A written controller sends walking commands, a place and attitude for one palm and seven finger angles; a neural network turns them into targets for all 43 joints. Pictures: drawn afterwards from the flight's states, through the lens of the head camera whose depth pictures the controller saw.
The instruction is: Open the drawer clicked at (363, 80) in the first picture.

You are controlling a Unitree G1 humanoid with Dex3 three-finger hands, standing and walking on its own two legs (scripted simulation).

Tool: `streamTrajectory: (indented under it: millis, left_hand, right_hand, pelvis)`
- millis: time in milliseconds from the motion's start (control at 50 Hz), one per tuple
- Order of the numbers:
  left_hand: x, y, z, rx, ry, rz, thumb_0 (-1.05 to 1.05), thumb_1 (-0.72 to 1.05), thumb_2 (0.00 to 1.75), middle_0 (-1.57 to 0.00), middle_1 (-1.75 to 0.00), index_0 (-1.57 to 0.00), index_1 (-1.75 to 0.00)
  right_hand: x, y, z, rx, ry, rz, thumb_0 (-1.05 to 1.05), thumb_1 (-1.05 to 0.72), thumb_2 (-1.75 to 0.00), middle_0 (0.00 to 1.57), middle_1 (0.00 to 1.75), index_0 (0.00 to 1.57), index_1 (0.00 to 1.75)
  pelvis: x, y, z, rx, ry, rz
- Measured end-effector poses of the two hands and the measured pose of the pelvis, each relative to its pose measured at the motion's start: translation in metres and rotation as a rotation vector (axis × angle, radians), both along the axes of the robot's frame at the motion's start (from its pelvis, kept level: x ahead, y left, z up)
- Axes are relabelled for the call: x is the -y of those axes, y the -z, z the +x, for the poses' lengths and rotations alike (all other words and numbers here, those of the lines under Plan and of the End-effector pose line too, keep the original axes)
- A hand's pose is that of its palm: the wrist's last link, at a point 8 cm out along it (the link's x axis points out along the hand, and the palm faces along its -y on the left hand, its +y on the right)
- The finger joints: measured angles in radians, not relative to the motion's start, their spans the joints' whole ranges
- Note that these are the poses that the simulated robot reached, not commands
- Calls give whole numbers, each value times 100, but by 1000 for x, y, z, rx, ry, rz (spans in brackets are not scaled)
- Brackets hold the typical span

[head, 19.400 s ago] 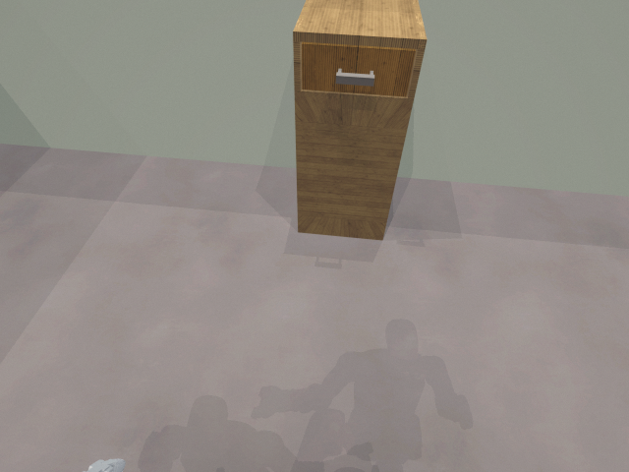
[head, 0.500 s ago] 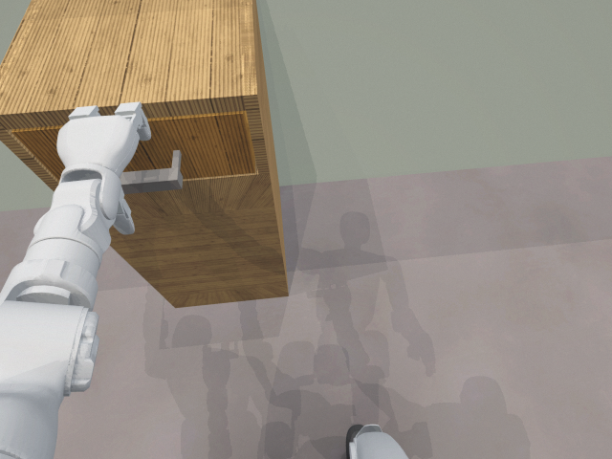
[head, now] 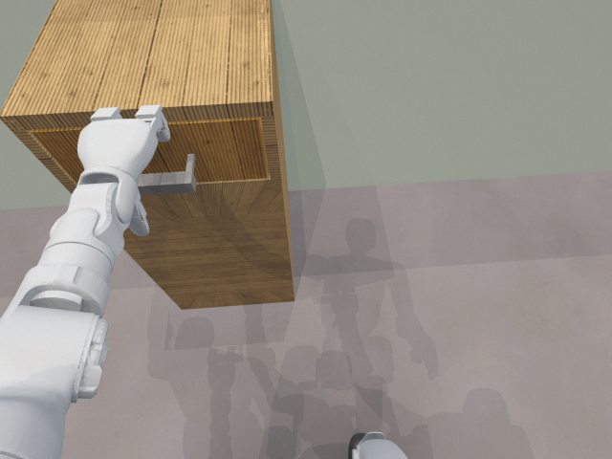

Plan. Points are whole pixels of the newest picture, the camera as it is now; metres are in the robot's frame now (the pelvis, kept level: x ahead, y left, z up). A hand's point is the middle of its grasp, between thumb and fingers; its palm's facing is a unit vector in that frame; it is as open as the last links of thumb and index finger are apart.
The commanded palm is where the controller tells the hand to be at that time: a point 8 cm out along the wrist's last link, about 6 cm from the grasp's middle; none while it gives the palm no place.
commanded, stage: re-aim the fingers above the handle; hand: left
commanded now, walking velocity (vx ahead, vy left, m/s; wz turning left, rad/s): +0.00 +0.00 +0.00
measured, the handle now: (159, 173) +0.54 +0.22 -0.01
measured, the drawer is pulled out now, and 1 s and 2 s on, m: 0.00 0.00 0.00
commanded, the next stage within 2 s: lower the fingers behind the handle in 0.38 s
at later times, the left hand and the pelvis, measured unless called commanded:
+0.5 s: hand (142, 172) +0.49 +0.21 +0.06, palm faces -0.02 +0.02 -1.00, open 13.8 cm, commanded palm +0.47 +0.22 +0.11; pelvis +0.00 -0.01 +0.00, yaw +0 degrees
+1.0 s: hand (142, 192) +0.48 +0.22 +0.03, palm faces -0.04 +0.01 -1.00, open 13.8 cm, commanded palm +0.45 +0.23 +0.07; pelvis -0.01 -0.01 -0.01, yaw +0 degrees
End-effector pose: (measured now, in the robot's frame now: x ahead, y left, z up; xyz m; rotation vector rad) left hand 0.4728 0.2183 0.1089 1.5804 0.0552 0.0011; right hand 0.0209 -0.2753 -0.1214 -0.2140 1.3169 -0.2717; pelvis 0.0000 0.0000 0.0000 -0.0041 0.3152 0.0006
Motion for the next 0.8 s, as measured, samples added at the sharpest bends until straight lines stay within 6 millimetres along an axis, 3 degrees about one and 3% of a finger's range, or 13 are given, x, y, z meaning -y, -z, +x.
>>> streamTrajectory:
  millis: [520, 800]
  left_hand:
    - [9, -2, -3, 13, -15, 13, 0, -49, 30, -32, -120, -32, -121]
    - [9, 17, -9, -16, 10, -4, 0, -49, 30, -32, -120, -32, -120]
  right_hand:
    - [6, 2, -4, 0, 8, 10, 1, -90, -90, 20, 30, 20, 30]
    - [12, 4, -11, -11, 0, -9, 1, -90, -90, 20, 30, 20, 30]
  pelvis:
    - [6, -1, -2, 8, 7, 7]
    - [8, 4, -5, -14, 8, 9]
